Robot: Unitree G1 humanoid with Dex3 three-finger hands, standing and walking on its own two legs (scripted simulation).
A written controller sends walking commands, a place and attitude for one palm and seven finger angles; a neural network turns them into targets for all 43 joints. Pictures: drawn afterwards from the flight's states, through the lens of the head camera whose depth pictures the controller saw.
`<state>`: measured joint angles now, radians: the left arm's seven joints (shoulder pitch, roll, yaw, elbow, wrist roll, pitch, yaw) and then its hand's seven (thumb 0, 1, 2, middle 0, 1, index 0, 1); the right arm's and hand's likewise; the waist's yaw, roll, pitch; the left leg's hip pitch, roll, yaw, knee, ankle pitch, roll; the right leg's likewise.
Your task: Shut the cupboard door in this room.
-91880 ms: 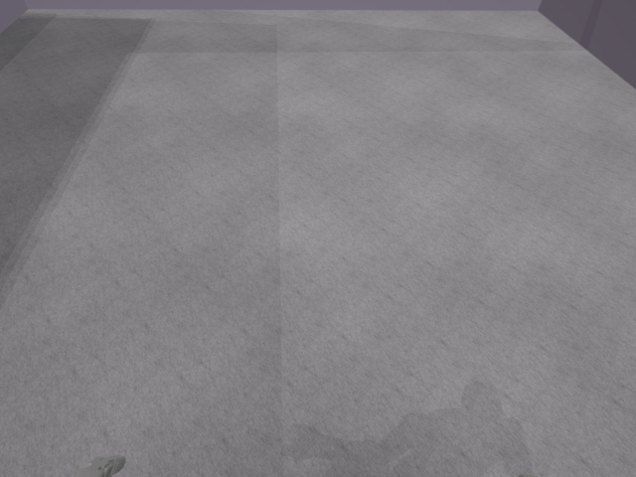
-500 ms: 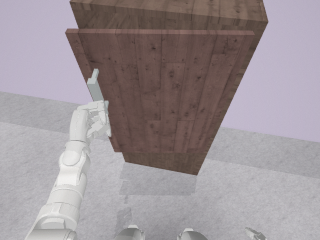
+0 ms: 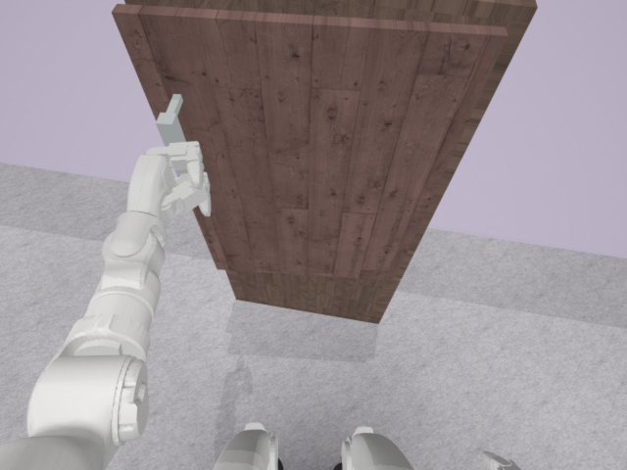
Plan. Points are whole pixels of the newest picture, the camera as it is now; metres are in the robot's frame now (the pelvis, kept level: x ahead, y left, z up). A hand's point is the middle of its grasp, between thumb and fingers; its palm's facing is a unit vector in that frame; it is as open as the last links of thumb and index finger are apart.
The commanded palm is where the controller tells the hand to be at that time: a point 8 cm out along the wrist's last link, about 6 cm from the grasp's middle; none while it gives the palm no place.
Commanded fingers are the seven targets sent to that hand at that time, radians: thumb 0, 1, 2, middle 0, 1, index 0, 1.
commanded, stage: push the door shut along its arc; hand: left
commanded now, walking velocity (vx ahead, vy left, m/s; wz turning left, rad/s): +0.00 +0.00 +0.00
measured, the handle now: (185, 149) +0.53 +0.17 +0.08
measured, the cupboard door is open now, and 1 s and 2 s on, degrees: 6 0 0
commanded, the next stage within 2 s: pull the fist back off the door in 0.62 s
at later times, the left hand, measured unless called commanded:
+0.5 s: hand (215, 167) +0.49 +0.13 +0.08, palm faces -0.23 -0.97 -0.03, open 3.2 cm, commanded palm +0.51 +0.16 +0.08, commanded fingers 0.00 0.90 0.90 -1.30 -1.50 -1.30 -1.50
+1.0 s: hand (228, 162) +0.50 +0.11 +0.07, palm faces +0.04 -1.00 -0.08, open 3.2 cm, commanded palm +0.49 +0.14 +0.08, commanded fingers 0.00 0.90 0.90 -1.30 -1.50 -1.30 -1.50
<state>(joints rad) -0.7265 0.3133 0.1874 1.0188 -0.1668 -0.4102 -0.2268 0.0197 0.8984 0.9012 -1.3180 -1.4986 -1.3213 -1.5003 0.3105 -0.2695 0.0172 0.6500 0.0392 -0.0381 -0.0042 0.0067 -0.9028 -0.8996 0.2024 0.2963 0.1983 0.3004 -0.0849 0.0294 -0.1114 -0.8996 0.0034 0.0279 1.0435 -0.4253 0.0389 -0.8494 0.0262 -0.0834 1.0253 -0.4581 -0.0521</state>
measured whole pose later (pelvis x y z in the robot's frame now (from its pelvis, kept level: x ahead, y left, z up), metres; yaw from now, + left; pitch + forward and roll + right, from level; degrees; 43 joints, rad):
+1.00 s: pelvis -0.03 +0.01 -0.03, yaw +0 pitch +22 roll -3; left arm -1.10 0.36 0.20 1.32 0.00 -0.40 0.09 0.02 0.90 0.90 -1.32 -1.50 -1.35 -1.50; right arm 0.38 -0.27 0.03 0.69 -0.04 -0.11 0.06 0.00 -0.90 -0.90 0.20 0.30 0.20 0.30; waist -0.20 0.03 -0.13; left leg -1.14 0.00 0.00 1.15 -0.39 0.05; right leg -1.07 0.02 -0.12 1.12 -0.43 -0.05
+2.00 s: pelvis +0.03 -0.01 +0.03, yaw -1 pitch +10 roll +0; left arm -0.23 0.21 0.13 0.44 -0.20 -0.28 -0.10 0.02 0.90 0.90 -1.30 -1.50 -1.30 -1.50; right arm 0.27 -0.24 0.03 0.57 0.06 0.03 0.00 0.01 -0.90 -0.90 0.20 0.30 0.20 0.30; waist -0.02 0.04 -0.10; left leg -0.62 0.00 0.04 0.85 -0.40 0.02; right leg -0.59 0.04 -0.05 0.86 -0.44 -0.06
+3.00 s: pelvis +0.04 +0.02 +0.08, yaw +1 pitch -4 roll -1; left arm 0.47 0.38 0.35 -0.41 -0.08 0.00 0.10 0.02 0.89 0.90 -0.34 -0.44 -0.35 -0.45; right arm 0.19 -0.24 0.04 0.62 0.04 -0.06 -0.05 0.01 -0.90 -0.90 0.20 0.30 0.20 0.30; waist 0.06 0.08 -0.01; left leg -0.12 -0.04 0.03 0.42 -0.23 0.06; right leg -0.07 0.01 -0.05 0.39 -0.25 -0.02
